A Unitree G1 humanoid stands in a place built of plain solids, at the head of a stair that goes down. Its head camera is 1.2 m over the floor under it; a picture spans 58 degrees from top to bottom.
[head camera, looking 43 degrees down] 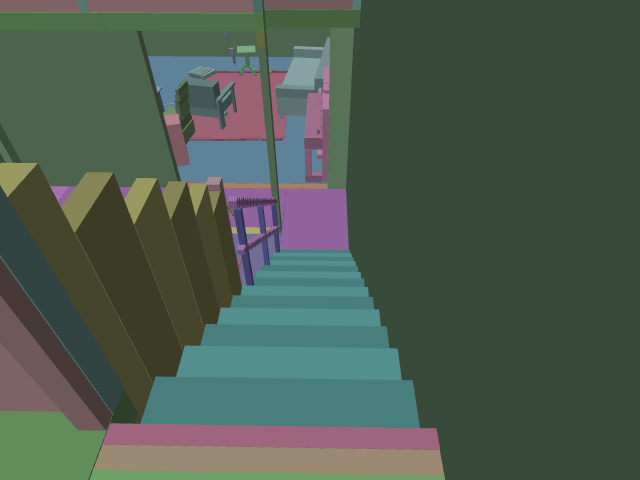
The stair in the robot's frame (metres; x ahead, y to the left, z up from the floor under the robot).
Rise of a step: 0.20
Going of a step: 0.26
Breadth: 0.91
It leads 1 degrees to the right of straight ahead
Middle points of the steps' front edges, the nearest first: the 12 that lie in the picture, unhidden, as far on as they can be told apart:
0.53 0.13 0.00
0.78 0.13 -0.19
1.04 0.12 -0.39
1.30 0.12 -0.59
1.55 0.12 -0.78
1.81 0.11 -0.98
2.06 0.11 -1.18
2.32 0.10 -1.37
2.57 0.10 -1.57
2.83 0.10 -1.77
3.08 0.09 -1.96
3.34 0.09 -2.16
